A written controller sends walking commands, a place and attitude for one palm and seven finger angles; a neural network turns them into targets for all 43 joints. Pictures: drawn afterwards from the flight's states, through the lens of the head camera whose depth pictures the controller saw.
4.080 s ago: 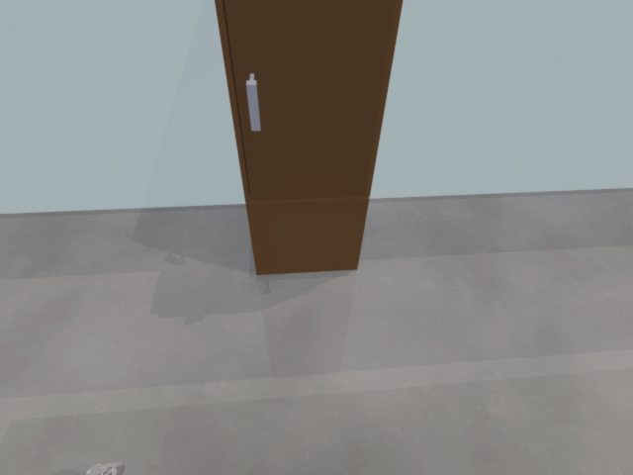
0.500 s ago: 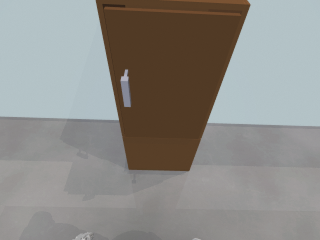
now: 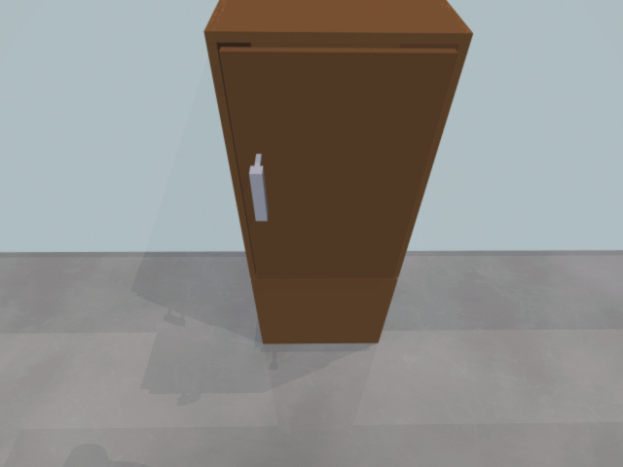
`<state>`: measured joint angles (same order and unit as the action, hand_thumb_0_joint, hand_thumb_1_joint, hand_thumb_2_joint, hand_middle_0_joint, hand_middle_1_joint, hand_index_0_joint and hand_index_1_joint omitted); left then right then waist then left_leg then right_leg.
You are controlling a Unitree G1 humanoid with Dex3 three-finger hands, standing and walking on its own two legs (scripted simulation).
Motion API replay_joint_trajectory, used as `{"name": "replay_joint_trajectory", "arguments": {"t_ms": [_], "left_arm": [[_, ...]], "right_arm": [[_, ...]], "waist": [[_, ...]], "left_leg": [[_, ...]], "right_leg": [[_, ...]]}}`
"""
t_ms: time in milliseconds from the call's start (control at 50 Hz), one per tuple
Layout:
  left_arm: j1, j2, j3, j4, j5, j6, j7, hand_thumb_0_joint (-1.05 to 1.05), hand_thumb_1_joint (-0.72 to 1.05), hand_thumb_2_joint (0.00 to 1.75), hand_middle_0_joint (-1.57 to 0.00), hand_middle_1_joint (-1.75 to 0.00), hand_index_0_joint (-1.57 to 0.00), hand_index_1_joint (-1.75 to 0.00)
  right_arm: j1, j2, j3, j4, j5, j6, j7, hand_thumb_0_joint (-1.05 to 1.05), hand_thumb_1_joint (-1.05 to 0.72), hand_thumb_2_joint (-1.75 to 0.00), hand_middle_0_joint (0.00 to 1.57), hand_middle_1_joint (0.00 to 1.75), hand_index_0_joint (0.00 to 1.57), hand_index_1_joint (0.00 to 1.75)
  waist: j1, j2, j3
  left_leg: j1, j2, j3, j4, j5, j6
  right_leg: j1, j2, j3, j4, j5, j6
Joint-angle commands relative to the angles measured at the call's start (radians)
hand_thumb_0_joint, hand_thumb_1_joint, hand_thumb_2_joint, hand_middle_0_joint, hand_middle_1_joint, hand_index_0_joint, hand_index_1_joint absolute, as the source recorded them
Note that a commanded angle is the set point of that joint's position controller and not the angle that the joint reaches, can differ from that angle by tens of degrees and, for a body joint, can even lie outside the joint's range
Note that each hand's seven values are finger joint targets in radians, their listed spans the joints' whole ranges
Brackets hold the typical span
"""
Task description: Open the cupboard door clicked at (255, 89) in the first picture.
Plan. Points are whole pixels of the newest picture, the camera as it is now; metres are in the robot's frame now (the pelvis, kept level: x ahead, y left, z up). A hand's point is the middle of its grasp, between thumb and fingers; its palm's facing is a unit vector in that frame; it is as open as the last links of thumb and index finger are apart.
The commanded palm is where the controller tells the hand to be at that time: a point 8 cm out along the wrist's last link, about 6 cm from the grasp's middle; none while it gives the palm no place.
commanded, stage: look again from close up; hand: left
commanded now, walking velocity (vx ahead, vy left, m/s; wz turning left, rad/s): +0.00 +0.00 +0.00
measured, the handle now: (260, 187) +0.60 +0.14 -0.01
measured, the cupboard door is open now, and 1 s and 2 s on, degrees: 0 0 0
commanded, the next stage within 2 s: shuffle to correct the standing spot in 0.56 s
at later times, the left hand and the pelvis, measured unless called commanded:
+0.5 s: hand out of the picture +0.02 +0.23 -0.16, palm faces +0.03 -0.95 -0.30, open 7.3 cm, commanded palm none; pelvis -0.05 +0.00 -0.01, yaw +2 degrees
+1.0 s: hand out of the picture -0.09 +0.14 -0.18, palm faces +0.05 -0.99 -0.13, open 7.3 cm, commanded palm none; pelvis -0.02 -0.01 -0.01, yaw +1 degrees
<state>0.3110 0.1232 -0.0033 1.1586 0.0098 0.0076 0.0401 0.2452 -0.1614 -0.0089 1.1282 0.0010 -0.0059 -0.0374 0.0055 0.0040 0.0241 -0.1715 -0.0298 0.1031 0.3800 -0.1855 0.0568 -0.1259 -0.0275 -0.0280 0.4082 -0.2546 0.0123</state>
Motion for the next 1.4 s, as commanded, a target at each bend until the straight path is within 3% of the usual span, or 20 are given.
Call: {"name": "replay_joint_trajectory", "arguments": {"t_ms": [0, 20, 40, 60, 120, 160, 360, 620, 700, 940, 1000, 1060, 1100, 1140, 1200, 1220, 1240, 1260, 1300, 1380], "left_arm": [[0.001, 0.288, 0.006, -0.139, 0.022, -0.039, 0.0, 0.0, 0.9, 0.9, -0.2, -0.3, -0.2, -0.3], [0.018, 0.226, 0.041, -0.149, 0.016, -0.044, 0.006, 0.0, 0.9, 0.9, -0.2, -0.3, -0.2, -0.3], [0.009, 0.238, 0.036, -0.161, 0.016, -0.049, 0.003, 0.0, 0.9, 0.9, -0.2, -0.3, -0.2, -0.3], [0.018, 0.217, 0.037, -0.17, 0.014, -0.049, 0.001, 0.0, 0.9, 0.9, -0.2, -0.3, -0.2, -0.3], [0.018, 0.201, 0.036, -0.2, 0.013, -0.036, 0.001, 0.0, 0.9, 0.9, -0.2, -0.3, -0.2, -0.3], [-0.007, 0.224, 0.041, -0.223, 0.013, -0.035, 0.0, 0.0, 0.9, 0.9, -0.2, -0.3, -0.2, -0.3], [-0.065, 0.296, 0.045, -0.24, 0.013, -0.034, -0.015, 0.0, 0.9, 0.9, -0.2, -0.3, -0.2, -0.3], [-0.059, 0.313, 0.035, -0.193, 0.015, -0.03, -0.02, 0.0, 0.9, 0.9, -0.2, -0.3, -0.2, -0.3], [0.035, 0.198, 0.009, -0.136, 0.014, -0.014, -0.016, 0.0, 0.9, 0.9, -0.2, -0.3, -0.2, -0.3], [0.176, 0.109, 0.028, -0.117, 0.027, 0.0, -0.035, 0.0, 0.9, 0.9, -0.2, -0.3, -0.2, -0.3], [0.214, 0.099, 0.036, -0.109, 0.026, -0.005, -0.033, 0.0, 0.9, 0.9, -0.2, -0.3, -0.2, -0.3], [0.263, 0.117, 0.051, -0.095, 0.019, -0.015, -0.019, 0.0, 0.9, 0.9, -0.2, -0.3, -0.2, -0.3], [0.279, 0.117, 0.059, -0.09, 0.017, -0.026, -0.01, 0.0, 0.9, 0.9, -0.2, -0.3, -0.2, -0.3], [0.253, 0.108, 0.062, -0.09, 0.026, -0.03, -0.009, 0.0, 0.9, 0.9, -0.2, -0.3, -0.2, -0.3], [0.192, 0.094, 0.055, -0.09, 0.021, -0.021, -0.015, 0.0, 0.9, 0.9, -0.2, -0.3, -0.2, -0.3], [0.183, 0.06, 0.049, -0.096, 0.016, -0.015, -0.021, 0.0, 0.9, 0.9, -0.2, -0.3, -0.2, -0.3], [0.19, 0.02, 0.043, -0.115, 0.016, -0.014, -0.029, 0.0, 0.9, 0.9, -0.2, -0.3, -0.2, -0.3], [0.121, 0.04, 0.043, -0.15, 0.031, -0.013, -0.032, 0.0, 0.9, 0.9, -0.2, -0.3, -0.2, -0.3], [0.058, 0.067, 0.054, -0.16, 0.041, -0.002, -0.039, 0.0, 0.9, 0.9, -0.2, -0.3, -0.2, -0.3], [0.045, 0.026, 0.055, -0.158, 0.029, 0.009, -0.055, 0.0, 0.9, 0.9, -0.2, -0.3, -0.2, -0.3]], "right_arm": [[0.027, -0.224, -0.019, -0.139, -0.014, -0.02, 0.022, 0.0, -0.9, -0.9, 0.2, 0.3, 0.2, 0.3], [0.006, -0.229, -0.046, -0.164, -0.025, -0.045, 0.011, 0.0, -0.9, -0.9, 0.2, 0.3, 0.2, 0.3], [0.012, -0.217, -0.05, -0.173, -0.024, -0.049, 0.005, 0.0, -0.9, -0.9, 0.2, 0.3, 0.2, 0.3], [0.017, -0.2, -0.052, -0.18, -0.023, -0.046, 0.004, 0.0, -0.9, -0.9, 0.2, 0.3, 0.2, 0.3], [0.046, -0.159, -0.046, -0.193, -0.026, -0.023, 0.01, 0.0, -0.9, -0.9, 0.2, 0.3, 0.2, 0.3], [0.045, -0.175, -0.05, -0.198, -0.025, -0.02, 0.012, 0.0, -0.9, -0.9, 0.2, 0.3, 0.2, 0.3], [-0.017, -0.267, -0.05, -0.199, -0.024, -0.026, 0.025, 0.0, -0.9, -0.9, 0.2, 0.3, 0.2, 0.3], [-0.037, -0.288, -0.04, -0.148, -0.02, -0.017, 0.034, 0.0, -0.9, -0.9, 0.2, 0.3, 0.2, 0.3], [0.015, -0.179, -0.015, -0.105, -0.023, 0.002, 0.033, 0.0, -0.9, -0.9, 0.2, 0.3, 0.2, 0.3], [0.077, -0.178, -0.058, -0.078, -0.019, -0.002, 0.004, 0.0, -0.9, -0.9, 0.2, 0.3, 0.2, 0.3], [0.081, -0.134, -0.057, -0.079, -0.018, -0.004, 0.001, 0.0, -0.9, -0.9, 0.2, 0.3, 0.2, 0.3], [0.075, -0.045, -0.04, -0.09, -0.016, -0.011, 0.005, 0.0, -0.9, -0.9, 0.2, 0.3, 0.2, 0.3], [0.044, -0.028, -0.037, -0.104, -0.016, -0.019, 0.008, 0.0, -0.9, -0.9, 0.2, 0.3, 0.2, 0.3], [0.034, -0.011, -0.038, -0.106, -0.015, -0.028, 0.01, 0.0, -0.9, -0.9, 0.2, 0.3, 0.2, 0.3], [0.148, 0.01, -0.031, -0.059, -0.016, -0.039, 0.004, 0.0, -0.9, -0.9, 0.2, 0.3, 0.2, 0.3], [0.229, -0.038, -0.039, -0.025, -0.019, -0.045, -0.005, 0.0, -0.9, -0.9, 0.2, 0.3, 0.2, 0.3], [0.307, -0.129, -0.065, -0.005, -0.028, -0.045, -0.017, 0.0, -0.9, -0.9, 0.2, 0.3, 0.2, 0.3], [0.333, -0.172, -0.075, -0.009, -0.031, -0.038, -0.02, 0.0, -0.9, -0.9, 0.2, 0.3, 0.2, 0.3], [0.269, -0.129, -0.058, -0.017, -0.027, -0.042, -0.024, 0.0, -0.9, -0.9, 0.2, 0.3, 0.2, 0.3], [0.202, -0.11, -0.05, -0.039, -0.028, -0.06, -0.024, 0.0, -0.9, -0.9, 0.2, 0.3, 0.2, 0.3]], "waist": [[-0.032, -0.059, 0.164], [-0.005, -0.019, 0.028], [-0.016, -0.004, -0.056], [-0.016, -0.006, -0.071], [-0.023, -0.041, 0.006], [-0.028, 0.013, 0.053], [-0.009, 0.018, 0.039], [-0.011, 0.01, 0.03], [-0.01, 0.003, 0.025], [-0.001, 0.069, 0.085], [0.009, 0.0, 0.109], [0.018, -0.191, 0.093], [0.018, -0.144, 0.078], [0.007, -0.075, 0.087], [-0.048, -0.081, 0.053], [-0.07, 0.024, 0.05], [-0.084, 0.214, 0.025], [-0.103, 0.2, 0.055], [-0.068, 0.109, 0.138], [-0.026, 0.082, 0.066]], "left_leg": [[-0.053, 0.104, -0.168, -0.071, 0.07, -0.045], [-0.05, 0.137, -0.186, -0.003, 0.045, -0.021], [-0.026, 0.134, -0.193, 0.022, 0.048, -0.009], [-0.032, 0.131, -0.188, 0.038, 0.011, -0.004], [-0.103, 0.109, -0.161, 0.065, -0.076, -0.003], [-0.123, 0.111, -0.162, 0.051, -0.098, -0.006], [-0.143, 0.146, -0.212, -0.066, -0.195, -0.004], [-0.116, 0.148, -0.219, -0.111, -0.24, -0.016], [-0.111, 0.153, -0.215, -0.129, -0.322, -0.028], [-0.163, 0.248, -0.269, -0.148, -0.44, 0.035], [-0.216, 0.198, -0.208, -0.061, -0.394, 0.019], [-0.311, 0.071, -0.022, 0.246, -0.225, -0.021], [-0.361, 0.077, -0.008, 0.414, -0.24, -0.023], [-0.368, 0.095, -0.005, 0.42, -0.285, -0.024], [-0.092, 0.088, 0.038, 0.141, -0.111, -0.029], [0.056, 0.169, -0.077, 0.039, -0.055, -0.002], [0.19, 0.388, -0.37, -0.074, -0.027, 0.087], [0.155, 0.508, -0.473, -0.163, -0.057, 0.153], [0.031, 0.498, -0.435, -0.183, -0.045, 0.159], [0.008, 0.384, -0.189, -0.144, 0.234, 0.112]], "right_leg": [[-0.136, -0.047, 0.041, -0.039, 0.021, -0.046], [-0.114, -0.078, 0.077, 0.013, 0.015, -0.052], [-0.09, -0.086, 0.081, 0.017, 0.05, -0.065], [-0.098, -0.09, 0.091, 0.004, 0.032, -0.07], [-0.149, -0.098, 0.114, -0.036, -0.077, -0.078], [-0.189, -0.092, 0.117, -0.037, -0.11, -0.084], [-0.12, -0.071, 0.089, -0.042, -0.077, -0.062], [-0.132, -0.084, 0.087, -0.093, -0.123, -0.046], [-0.133, -0.068, 0.062, -0.087, -0.182, -0.024], [-0.138, -0.011, -0.012, 0.05, -0.103, -0.044], [-0.122, -0.038, 0.056, -0.021, -0.158, -0.066], [-0.058, -0.162, 0.273, -0.18, -0.295, -0.147], [-0.017, -0.232, 0.333, -0.203, -0.172, -0.215], [-0.001, -0.235, 0.27, -0.149, 0.038, -0.245], [-0.131, -0.131, 0.119, -0.001, 0.115, -0.168], [-0.259, -0.061, 0.062, 0.145, 0.085, -0.117], [-0.445, 0.013, -0.035, 0.345, -0.078, -0.048], [-0.505, 0.005, -0.027, 0.519, -0.28, -0.042], [-0.554, -0.065, 0.047, 0.664, -0.192, -0.032], [-0.462, -0.092, 0.015, 0.574, -0.032, 0.01]]}}
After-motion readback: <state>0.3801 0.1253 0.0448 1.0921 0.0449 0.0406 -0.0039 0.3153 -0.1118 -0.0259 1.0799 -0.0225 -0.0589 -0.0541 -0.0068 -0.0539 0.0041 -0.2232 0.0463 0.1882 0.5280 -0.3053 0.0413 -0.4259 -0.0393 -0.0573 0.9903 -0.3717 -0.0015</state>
